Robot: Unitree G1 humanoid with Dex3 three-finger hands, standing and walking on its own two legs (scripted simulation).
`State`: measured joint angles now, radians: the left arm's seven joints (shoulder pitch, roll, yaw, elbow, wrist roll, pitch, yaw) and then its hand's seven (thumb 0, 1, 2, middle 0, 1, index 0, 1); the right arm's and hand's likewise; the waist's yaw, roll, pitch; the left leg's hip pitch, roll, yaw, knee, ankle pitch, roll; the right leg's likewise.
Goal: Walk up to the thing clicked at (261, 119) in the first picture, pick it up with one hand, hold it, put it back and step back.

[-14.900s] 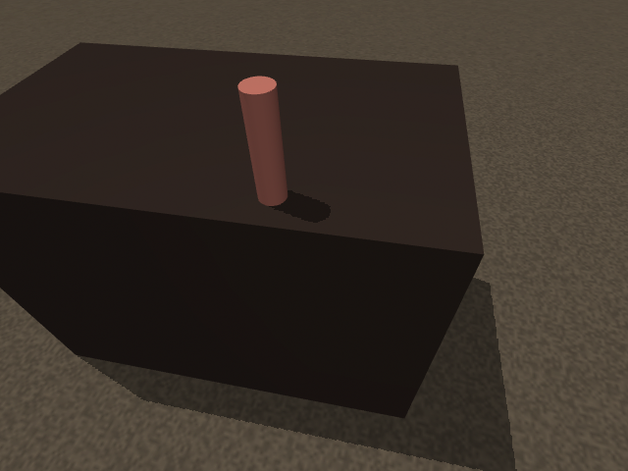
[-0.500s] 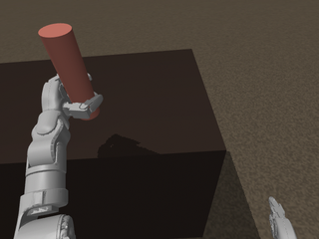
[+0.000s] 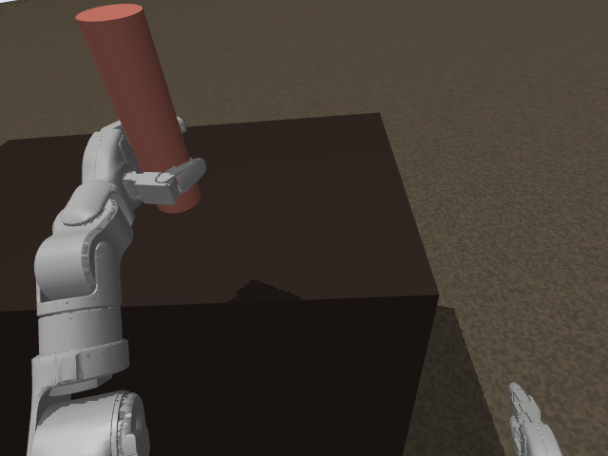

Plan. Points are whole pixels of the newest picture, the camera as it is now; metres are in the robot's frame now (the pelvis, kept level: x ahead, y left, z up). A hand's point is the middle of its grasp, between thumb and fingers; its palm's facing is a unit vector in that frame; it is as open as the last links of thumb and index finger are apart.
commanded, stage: lift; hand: left
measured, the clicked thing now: (150, 123) +0.36 +0.17 +0.33
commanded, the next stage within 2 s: hold in 0.42 s
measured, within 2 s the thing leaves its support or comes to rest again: neither
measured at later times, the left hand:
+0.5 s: hand (157, 151) +0.34 +0.17 +0.30, palm faces +0.10 -1.00 +0.00, open 8.3 cm
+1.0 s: hand (148, 132) +0.33 +0.16 +0.33, palm faces +0.08 -1.00 -0.01, open 8.3 cm
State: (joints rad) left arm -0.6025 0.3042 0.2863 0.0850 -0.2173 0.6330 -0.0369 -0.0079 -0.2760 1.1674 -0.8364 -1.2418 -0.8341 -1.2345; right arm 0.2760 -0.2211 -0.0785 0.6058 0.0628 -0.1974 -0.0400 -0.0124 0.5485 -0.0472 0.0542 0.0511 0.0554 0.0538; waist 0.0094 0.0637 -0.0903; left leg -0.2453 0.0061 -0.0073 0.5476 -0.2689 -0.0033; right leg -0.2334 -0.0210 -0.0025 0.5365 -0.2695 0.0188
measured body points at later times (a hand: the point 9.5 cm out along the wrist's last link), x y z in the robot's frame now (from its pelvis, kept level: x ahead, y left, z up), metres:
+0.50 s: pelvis -0.01 +0.00 +0.00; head -0.06 -0.03 +0.45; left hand +0.33 +0.22 +0.31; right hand +0.16 -0.25 -0.08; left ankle +0.02 +0.12 -0.73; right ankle +0.01 -0.13 -0.73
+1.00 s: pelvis -0.01 +0.00 +0.00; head -0.06 -0.04 +0.44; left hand +0.32 +0.22 +0.33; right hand +0.17 -0.24 -0.08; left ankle +0.02 +0.12 -0.73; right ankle +0.01 -0.13 -0.73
